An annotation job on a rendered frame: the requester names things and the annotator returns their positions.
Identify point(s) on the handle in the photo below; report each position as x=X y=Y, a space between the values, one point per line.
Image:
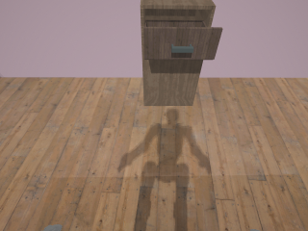
x=182 y=49

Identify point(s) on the drawer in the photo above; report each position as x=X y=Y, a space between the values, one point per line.
x=159 y=35

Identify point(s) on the cabinet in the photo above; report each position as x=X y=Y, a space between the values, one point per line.
x=172 y=82

